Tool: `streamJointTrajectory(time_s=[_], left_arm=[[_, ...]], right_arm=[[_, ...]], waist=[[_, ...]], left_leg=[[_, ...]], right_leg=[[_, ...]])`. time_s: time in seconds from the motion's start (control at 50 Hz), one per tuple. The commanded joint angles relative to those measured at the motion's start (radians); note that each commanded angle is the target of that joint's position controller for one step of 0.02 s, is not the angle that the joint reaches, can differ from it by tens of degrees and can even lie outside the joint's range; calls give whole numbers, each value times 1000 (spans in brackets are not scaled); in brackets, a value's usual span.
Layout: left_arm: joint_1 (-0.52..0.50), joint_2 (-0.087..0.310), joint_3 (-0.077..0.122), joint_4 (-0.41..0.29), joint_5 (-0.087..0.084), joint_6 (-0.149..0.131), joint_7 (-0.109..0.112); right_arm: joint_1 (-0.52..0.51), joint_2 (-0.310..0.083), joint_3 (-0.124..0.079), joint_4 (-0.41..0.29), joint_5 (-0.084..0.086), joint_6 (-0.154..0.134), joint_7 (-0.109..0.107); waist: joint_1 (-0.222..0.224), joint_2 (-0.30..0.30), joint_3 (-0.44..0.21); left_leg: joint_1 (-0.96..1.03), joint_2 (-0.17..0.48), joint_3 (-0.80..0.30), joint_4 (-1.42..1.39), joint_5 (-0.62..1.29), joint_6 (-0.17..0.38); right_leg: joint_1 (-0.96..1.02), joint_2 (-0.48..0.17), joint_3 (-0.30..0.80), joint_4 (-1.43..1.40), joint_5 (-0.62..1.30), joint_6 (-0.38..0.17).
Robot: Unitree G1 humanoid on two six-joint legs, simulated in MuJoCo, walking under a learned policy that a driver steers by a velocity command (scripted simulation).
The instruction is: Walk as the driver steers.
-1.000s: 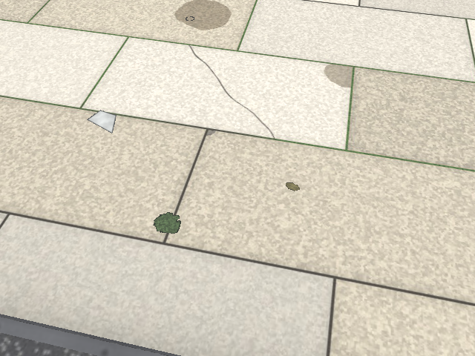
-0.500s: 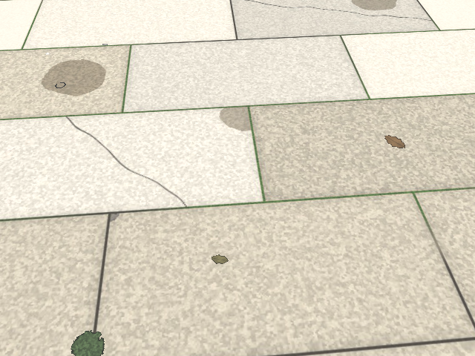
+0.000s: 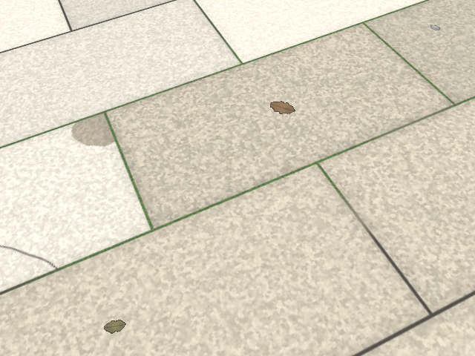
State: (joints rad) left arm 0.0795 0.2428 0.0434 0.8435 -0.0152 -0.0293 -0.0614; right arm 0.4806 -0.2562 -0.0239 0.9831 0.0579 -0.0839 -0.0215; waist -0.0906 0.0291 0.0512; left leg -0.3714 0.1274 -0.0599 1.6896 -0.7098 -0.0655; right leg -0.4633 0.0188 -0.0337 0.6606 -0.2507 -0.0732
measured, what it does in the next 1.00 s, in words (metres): walks ahead, turning left: left foot, then right foot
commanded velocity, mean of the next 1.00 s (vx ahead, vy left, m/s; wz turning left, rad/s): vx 0.29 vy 0.00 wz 0.43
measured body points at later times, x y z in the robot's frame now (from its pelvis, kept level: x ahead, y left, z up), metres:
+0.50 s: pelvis +0.18 +0.03 +0.01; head +0.22 +0.05 +0.45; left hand +0.26 +0.33 -0.12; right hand +0.39 -0.20 -0.09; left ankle +0.24 +0.12 -0.72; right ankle +0.14 -0.11 -0.64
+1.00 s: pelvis +0.36 +0.03 +0.03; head +0.38 +0.01 +0.47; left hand +0.27 +0.30 -0.08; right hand +0.62 -0.13 -0.09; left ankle +0.32 +0.19 -0.64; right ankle +0.37 -0.08 -0.72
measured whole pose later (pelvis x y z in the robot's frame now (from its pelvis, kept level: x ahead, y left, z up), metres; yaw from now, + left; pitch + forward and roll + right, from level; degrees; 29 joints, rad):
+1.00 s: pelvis +0.36 +0.03 +0.03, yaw +30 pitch +4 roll +0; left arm 0.29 0.23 0.08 0.86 0.01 -0.09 0.01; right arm 0.24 -0.29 -0.10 0.69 0.02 -0.03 -0.01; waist 0.05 0.06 -0.06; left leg -0.68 0.01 -0.10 1.08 -0.22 0.03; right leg -0.17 0.01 -0.05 0.34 -0.24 -0.02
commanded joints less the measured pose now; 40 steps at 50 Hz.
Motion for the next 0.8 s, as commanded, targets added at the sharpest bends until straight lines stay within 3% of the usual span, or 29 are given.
streamJointTrajectory(time_s=[0.02, 0.04, 0.06, 0.08, 0.1, 0.14, 0.22, 0.32, 0.36, 0.38, 0.4, 0.42, 0.44, 0.46, 0.48, 0.5, 0.52, 0.54, 0.6, 0.72, 0.78, 0.8], left_arm=[[182, 132, 25, 6, 6, -11, 26], [112, 107, 18, 1, 15, -28, 22], [66, 89, 13, 13, 9, -42, 24], [61, 82, 11, 27, 23, -50, 29], [80, 82, 13, 47, 37, -61, 40], [87, 78, 14, 59, 39, -67, 71], [109, 141, 37, 61, 19, -39, 115], [123, 148, 59, 55, -5, 6, 127], [96, 166, 70, 32, -13, 24, 131], [125, 163, 72, 27, -6, 26, 130], [160, 129, 61, -6, 32, 15, 120], [137, 94, 39, -47, 47, -1, 95], [98, 103, 45, -48, 18, -17, 73], [48, 101, 44, -60, 0, -21, 68], [37, 101, 51, -50, 6, -18, 75], [33, 129, 63, -47, 23, -13, 88], [39, 124, 63, -49, 34, -10, 88], [37, 109, 62, -49, 34, -11, 89], [-4, 67, 48, -65, 26, -23, 84], [-73, 96, 52, -98, 3, -58, 70], [8, 101, 62, -80, -8, -79, 67], [88, 122, 74, -56, -8, -81, 71]], right_arm=[[-34, -63, -21, -118, 17, -17, -41], [-7, -50, -24, -102, -12, 12, -52], [0, -20, -29, -95, -35, 33, -52], [-7, -5, -33, -96, -40, 39, -49], [-41, 1, -35, -105, -44, 35, -47], [-126, -7, -38, -138, -49, 26, -30], [-290, -10, -36, -206, -48, 31, 8], [-404, -29, -50, -288, -59, 52, 43], [-350, -47, -63, -294, -58, 54, 56], [-266, -100, -86, -282, -62, 51, 52], [-195, -223, -122, -289, -68, 55, 32], [-141, -242, -120, -292, -64, 59, 29], [-124, -199, -106, -298, -64, 58, 25], [-189, -162, -100, -308, -52, 56, 17], [-262, -140, -95, -321, -38, 58, 12], [-317, -124, -91, -338, -38, 57, 7], [-342, -129, -95, -352, -47, 57, 7], [-345, -135, -100, -356, -54, 56, 5], [-296, -150, -110, -346, -47, 49, -8], [-230, -167, -117, -327, -38, 56, -16], [-247, -134, -104, -332, -34, 66, -18], [-270, -99, -92, -344, -36, 66, -17]], waist=[[107, -11, -288], [57, -12, -221], [14, -14, -122], [6, -59, -93], [12, -80, -83], [21, -118, -78], [66, -93, -116], [90, -86, -85], [54, -78, -118], [21, -11, -171], [28, 186, -273], [21, 268, -417], [-5, 146, -418], [12, 81, -299], [57, -9, -189], [87, 2, -153], [105, 31, -149], [107, 52, -146], [90, 80, -154], [60, 123, -156], [118, 115, -146], [159, 89, -151]], left_leg=[[-506, 5, -41, 4, 312, 24], [-412, 15, -62, -54, 354, 30], [-319, 24, -72, -225, 406, 24], [-264, 21, -77, -351, 423, 23], [-242, 11, -78, -449, 461, 21], [-220, -8, -75, -678, 571, 29], [-198, -58, 16, -887, 731, 50], [-215, -85, 73, -982, 566, 108], [-102, -135, 116, -1091, 554, 152], [77, -140, 63, -1175, 821, 197], [362, 65, -251, -1162, 1268, 323], [572, 223, -615, -1268, 1064, 498], [567, 202, -617, -1328, 662, 462], [466, 157, -534, -1372, 384, 400], [307, 116, -461, -1413, 269, 346], [181, 82, -405, -1436, 270, 312], [78, 36, -362, -1448, 295, 299], [31, 8, -329, -1454, 326, 298], [12, -10, -301, -1455, 350, 299], [41, 5, -386, -1434, 243, 288], [-30, -33, -406, -1367, 170, 255], [-132, -69, -380, -1284, 160, 220]], right_leg=[[508, -449, 500, -264, 501, -268], [332, -456, 470, -248, 583, -242], [155, -383, 332, -274, 658, -179], [103, -339, 252, -297, 666, -158], [95, -311, 203, -311, 724, -151], [127, -264, 103, -310, 848, -124], [255, -264, 18, -308, 899, -92], [367, -295, -15, -221, 746, -83], [372, -267, -45, -74, 801, -53], [300, -201, -93, 108, 733, 2], [18, -75, -137, 447, 250, 89], [-238, 87, 39, 675, -427, 102], [-341, 29, 171, 733, -382, 84], [-395, -3, 158, 677, -277, 68], [-377, -45, 143, 549, -198, 67], [-291, -68, 124, 430, -140, 70], [-190, -59, 100, 376, -87, 75], [-140, -43, 81, 318, -62, 85], [-77, -17, 84, 137, 9, 100], [18, 15, 100, -64, 20, 98], [210, 12, 89, -205, 30, 70], [353, -41, 114, -250, 20, 51]])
